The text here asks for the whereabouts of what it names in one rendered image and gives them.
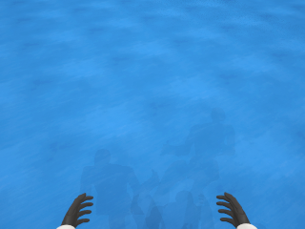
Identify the right robot hand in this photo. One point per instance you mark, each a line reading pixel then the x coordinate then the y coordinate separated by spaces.
pixel 236 212

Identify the left robot hand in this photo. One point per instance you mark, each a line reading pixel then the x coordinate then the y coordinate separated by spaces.
pixel 71 217

